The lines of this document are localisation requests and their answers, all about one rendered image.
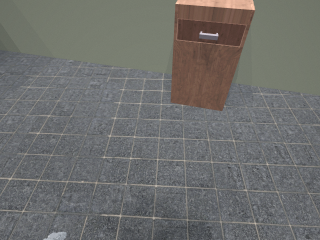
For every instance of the cabinet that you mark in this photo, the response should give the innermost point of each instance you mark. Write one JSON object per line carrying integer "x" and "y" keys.
{"x": 202, "y": 72}

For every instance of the handle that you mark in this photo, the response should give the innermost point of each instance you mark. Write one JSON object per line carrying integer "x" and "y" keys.
{"x": 208, "y": 36}

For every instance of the drawer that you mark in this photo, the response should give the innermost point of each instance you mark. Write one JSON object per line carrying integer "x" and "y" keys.
{"x": 228, "y": 33}

